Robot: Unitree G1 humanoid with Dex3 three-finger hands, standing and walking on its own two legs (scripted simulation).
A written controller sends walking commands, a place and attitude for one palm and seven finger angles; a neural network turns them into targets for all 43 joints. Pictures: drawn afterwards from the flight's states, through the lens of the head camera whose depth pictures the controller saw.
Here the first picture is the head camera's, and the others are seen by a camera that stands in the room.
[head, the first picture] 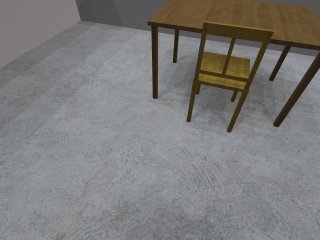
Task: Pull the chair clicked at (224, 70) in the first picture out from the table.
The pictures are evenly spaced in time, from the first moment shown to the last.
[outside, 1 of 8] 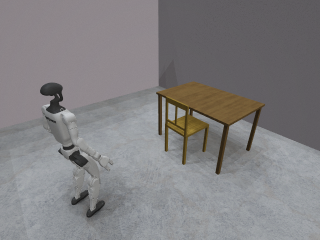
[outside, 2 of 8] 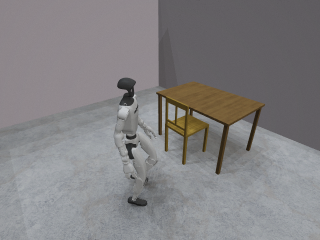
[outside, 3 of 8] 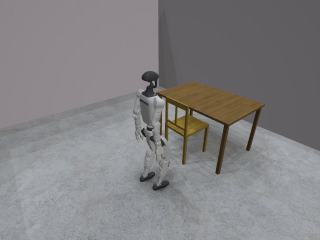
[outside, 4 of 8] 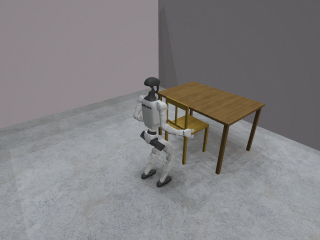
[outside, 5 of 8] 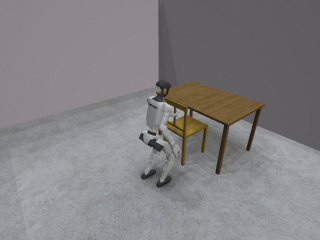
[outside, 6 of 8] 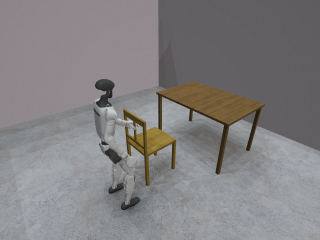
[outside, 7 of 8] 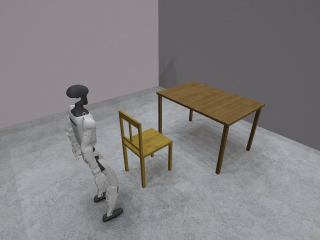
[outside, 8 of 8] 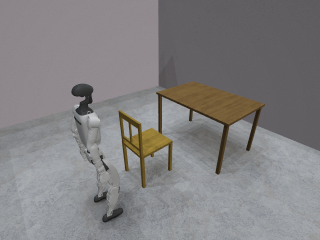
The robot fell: no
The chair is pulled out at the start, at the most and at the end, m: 0.00 0.63 0.63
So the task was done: yes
